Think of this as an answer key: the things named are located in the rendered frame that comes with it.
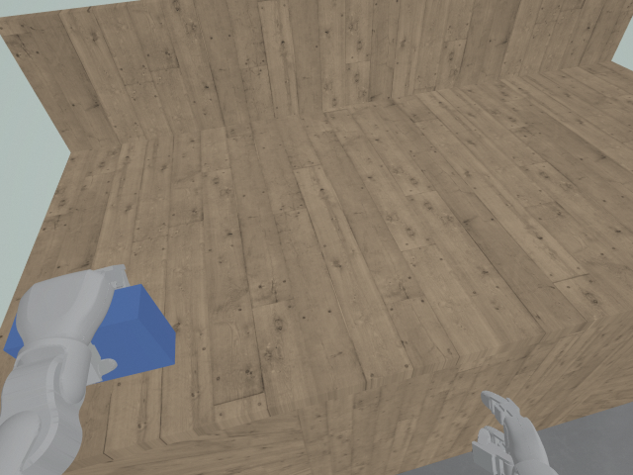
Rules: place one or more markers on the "right robot hand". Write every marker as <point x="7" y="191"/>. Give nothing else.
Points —
<point x="498" y="452"/>

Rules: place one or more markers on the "sponge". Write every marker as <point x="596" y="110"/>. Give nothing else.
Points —
<point x="134" y="333"/>

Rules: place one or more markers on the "table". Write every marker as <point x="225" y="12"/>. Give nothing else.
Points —
<point x="356" y="215"/>

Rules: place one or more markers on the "left robot hand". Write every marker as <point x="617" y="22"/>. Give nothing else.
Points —
<point x="73" y="305"/>

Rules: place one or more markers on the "robot left forearm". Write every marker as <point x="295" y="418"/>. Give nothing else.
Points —
<point x="40" y="431"/>

